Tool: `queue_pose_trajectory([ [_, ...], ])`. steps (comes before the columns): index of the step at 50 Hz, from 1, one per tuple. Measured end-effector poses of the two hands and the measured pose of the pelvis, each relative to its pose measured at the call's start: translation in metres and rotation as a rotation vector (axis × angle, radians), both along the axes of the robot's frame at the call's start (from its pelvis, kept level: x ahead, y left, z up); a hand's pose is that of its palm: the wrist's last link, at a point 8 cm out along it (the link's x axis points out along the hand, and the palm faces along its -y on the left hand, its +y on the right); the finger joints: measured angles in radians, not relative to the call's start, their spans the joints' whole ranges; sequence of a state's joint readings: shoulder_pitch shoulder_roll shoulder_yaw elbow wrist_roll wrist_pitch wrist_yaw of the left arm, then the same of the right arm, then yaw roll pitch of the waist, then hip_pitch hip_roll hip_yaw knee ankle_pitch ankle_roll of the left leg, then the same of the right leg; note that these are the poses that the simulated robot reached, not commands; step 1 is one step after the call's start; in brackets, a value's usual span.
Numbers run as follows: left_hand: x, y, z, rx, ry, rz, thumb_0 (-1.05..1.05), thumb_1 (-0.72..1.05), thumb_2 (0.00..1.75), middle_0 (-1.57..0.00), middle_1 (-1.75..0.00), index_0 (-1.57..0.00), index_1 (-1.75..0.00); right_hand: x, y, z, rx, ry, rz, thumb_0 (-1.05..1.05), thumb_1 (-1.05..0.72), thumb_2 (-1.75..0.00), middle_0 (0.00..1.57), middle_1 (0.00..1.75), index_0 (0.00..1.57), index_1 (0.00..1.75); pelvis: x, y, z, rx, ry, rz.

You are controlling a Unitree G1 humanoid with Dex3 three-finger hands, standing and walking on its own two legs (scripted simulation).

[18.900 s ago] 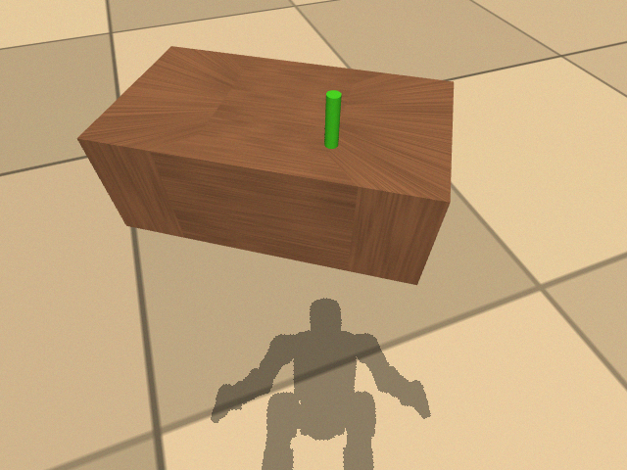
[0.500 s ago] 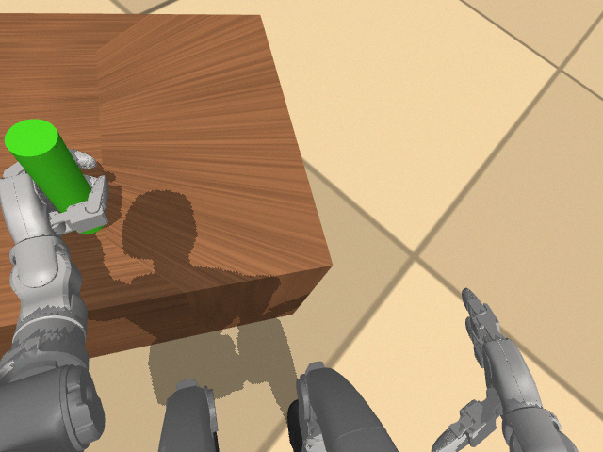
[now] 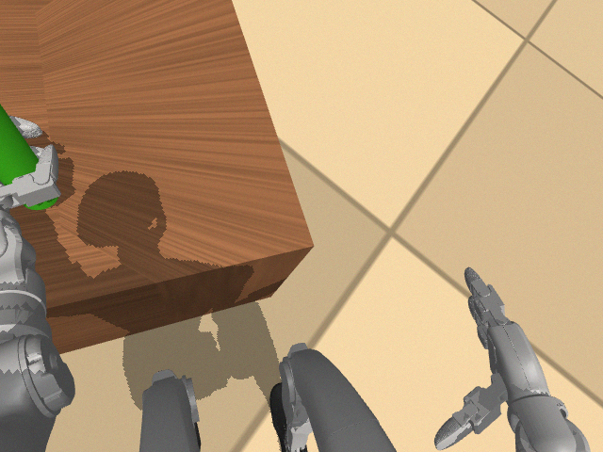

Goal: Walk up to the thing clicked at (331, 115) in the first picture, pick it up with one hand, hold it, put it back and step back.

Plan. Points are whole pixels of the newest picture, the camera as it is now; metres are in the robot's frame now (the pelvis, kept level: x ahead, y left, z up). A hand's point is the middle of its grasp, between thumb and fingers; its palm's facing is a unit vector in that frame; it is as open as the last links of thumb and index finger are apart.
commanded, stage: lower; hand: left
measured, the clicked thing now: (8, 156) +0.50 +0.24 +0.00
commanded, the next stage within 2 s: loosen in 1.14 s
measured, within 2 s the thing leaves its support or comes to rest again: rests again in 0.98 s
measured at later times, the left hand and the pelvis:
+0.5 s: hand (44, 175) +0.52 +0.23 -0.07, palm faces +0.26 -0.97 -0.01, open 5.8 cm; pelvis +0.00 +0.00 -0.03, yaw -1 degrees
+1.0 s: hand (53, 181) +0.52 +0.23 -0.10, palm faces +0.26 -0.97 -0.02, open 5.8 cm; pelvis -0.01 +0.00 -0.05, yaw -2 degrees
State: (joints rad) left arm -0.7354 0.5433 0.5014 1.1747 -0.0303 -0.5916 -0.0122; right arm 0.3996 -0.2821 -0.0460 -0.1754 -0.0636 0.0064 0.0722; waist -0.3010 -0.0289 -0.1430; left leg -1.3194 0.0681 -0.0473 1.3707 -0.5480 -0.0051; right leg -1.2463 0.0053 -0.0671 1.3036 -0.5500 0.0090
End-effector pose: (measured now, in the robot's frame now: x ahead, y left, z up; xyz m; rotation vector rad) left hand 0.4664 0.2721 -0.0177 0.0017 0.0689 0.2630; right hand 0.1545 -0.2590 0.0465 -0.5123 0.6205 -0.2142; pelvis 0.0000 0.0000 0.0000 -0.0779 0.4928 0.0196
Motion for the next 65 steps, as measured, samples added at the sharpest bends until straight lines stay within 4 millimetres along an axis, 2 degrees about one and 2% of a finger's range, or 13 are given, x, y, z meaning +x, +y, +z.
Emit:
queue_pose_trajectory([
  [10, 0.009, 0.003, -0.01, 0.001, 0.008, -0.01, -0.02, 0.07, 1.16, -0.95, -1.12, -1.0, -1.13, 0.001, 0.003, 0.001, -0.025, -0.004, 0.001, -0.01, 0.52, -0.05, 0.06, 0.05, 0.06, 0.05, 0.001, 0.004, -0.005, -0.009, 0.018, -0.003],
  [27, 0.016, 0.003, -0.057, -0.002, 0.015, 0.0, -0.02, 0.07, 1.16, -0.95, -1.12, -1.0, -1.13, 0.0, 0.003, -0.007, -0.089, 0.009, 0.026, -0.01, 0.51, -0.05, 0.06, 0.05, 0.06, 0.05, -0.004, 0.003, -0.029, -0.02, 0.071, -0.011],
  [56, 0.025, 0.003, -0.091, 0.006, 0.025, -0.007, -0.02, 0.06, 1.17, -0.95, -1.12, -1.0, -1.13, -0.013, 0.007, -0.004, -0.166, -0.027, 0.045, -0.01, 0.52, -0.05, 0.06, 0.05, 0.07, 0.05, -0.017, 0.003, -0.055, -0.034, 0.099, -0.02],
  [65, 0.027, 0.005, -0.092, 0.016, 0.005, -0.019, -0.02, 0.06, 1.17, -0.95, -1.12, -1.0, -1.13, -0.015, 0.011, -0.005, -0.177, -0.027, 0.048, -0.01, 0.52, -0.05, 0.06, 0.05, 0.07, 0.05, -0.02, 0.006, -0.06, -0.04, 0.106, -0.02],
])
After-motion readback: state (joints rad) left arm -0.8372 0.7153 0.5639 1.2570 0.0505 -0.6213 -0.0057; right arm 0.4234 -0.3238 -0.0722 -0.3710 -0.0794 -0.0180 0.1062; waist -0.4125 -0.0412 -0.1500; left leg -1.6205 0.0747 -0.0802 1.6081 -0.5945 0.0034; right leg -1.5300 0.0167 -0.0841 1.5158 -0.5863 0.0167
